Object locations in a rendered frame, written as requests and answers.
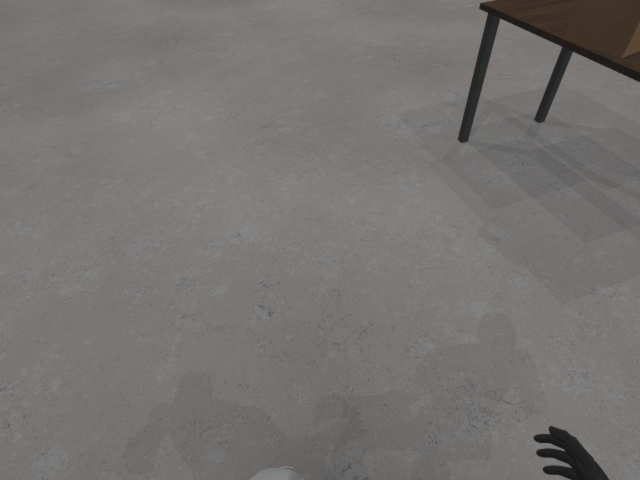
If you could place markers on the table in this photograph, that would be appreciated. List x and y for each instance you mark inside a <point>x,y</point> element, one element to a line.
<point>550,20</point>

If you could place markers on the right robot hand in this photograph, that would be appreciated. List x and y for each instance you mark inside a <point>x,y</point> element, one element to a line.
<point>583,465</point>

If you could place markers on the carton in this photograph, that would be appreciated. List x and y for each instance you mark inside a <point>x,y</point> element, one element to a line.
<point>608,26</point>

